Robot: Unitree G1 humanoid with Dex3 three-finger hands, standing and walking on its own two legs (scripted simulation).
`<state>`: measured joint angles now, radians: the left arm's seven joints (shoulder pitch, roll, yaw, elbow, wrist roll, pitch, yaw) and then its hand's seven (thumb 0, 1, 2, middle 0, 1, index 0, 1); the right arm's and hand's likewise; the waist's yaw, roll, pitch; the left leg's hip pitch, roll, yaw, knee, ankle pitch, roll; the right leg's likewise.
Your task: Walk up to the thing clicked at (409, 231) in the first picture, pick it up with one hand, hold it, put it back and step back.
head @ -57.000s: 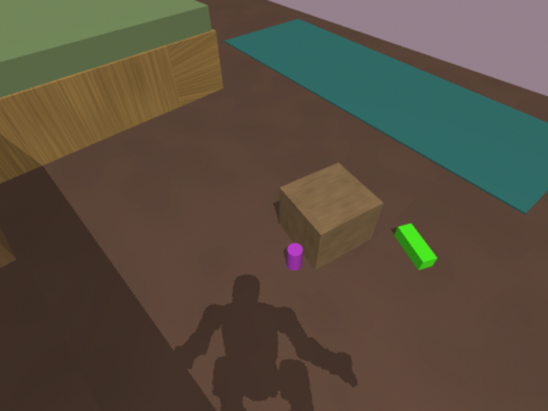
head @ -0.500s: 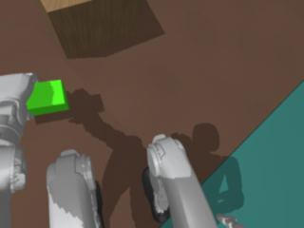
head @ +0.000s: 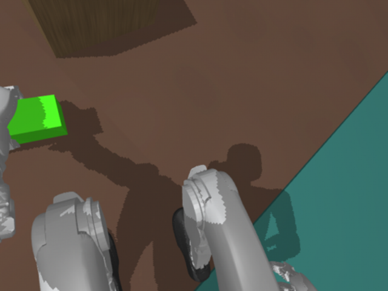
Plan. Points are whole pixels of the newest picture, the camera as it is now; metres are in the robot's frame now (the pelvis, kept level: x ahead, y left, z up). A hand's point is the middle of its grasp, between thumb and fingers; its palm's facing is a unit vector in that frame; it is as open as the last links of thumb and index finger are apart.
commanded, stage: rest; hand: left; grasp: from above
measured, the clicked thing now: (7, 124) +0.47 +0.30 -0.24
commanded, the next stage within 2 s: open in 1.02 s
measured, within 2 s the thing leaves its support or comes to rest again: rests again in 0.68 s
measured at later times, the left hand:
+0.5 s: hand (14, 126) +0.47 +0.29 -0.26, palm faces -0.47 -0.12 -0.88, open 10.3 cm
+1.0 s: hand (16, 126) +0.47 +0.29 -0.27, palm faces -0.46 -0.12 -0.88, open 10.3 cm
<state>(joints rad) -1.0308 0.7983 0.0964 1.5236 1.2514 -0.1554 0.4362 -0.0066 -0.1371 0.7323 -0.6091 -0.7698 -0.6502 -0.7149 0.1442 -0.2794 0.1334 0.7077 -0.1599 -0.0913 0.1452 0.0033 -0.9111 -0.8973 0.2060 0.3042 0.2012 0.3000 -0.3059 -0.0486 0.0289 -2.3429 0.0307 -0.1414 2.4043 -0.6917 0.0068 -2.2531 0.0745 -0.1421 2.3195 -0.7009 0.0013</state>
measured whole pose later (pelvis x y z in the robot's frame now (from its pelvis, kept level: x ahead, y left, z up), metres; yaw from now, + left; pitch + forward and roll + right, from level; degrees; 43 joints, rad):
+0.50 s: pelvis +0.00 +0.00 -0.02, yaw -3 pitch +33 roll -12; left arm -1.04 0.89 0.12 1.58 1.25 -0.16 0.51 -0.01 -0.13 0.73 -0.61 -0.77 -0.65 -0.72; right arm 0.11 -0.30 0.22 0.68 -0.18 -0.13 0.18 0.00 -0.90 -0.89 0.21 0.30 0.20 0.30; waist -0.34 -0.09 0.11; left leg -2.37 0.04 -0.19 2.48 -0.71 0.01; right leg -2.26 0.09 -0.18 2.36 -0.70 0.01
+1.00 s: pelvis +0.00 +0.01 -0.02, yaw -5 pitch +30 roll -13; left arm -1.08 0.98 0.10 1.67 1.24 -0.17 0.56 -0.01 -0.11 0.71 -0.59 -0.77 -0.63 -0.73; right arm 0.11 -0.32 0.28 0.65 -0.21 -0.20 0.22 0.00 -0.90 -0.90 0.21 0.30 0.20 0.30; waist -0.37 -0.13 0.16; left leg -2.36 0.04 -0.23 2.51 -0.71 0.01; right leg -2.24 0.10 -0.21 2.36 -0.68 0.02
